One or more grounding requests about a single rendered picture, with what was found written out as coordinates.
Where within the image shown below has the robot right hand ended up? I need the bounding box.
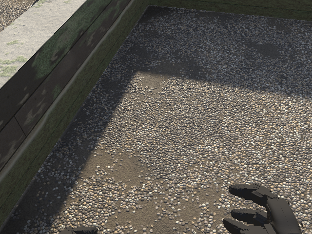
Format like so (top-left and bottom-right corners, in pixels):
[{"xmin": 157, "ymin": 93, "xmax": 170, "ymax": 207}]
[{"xmin": 223, "ymin": 183, "xmax": 303, "ymax": 234}]

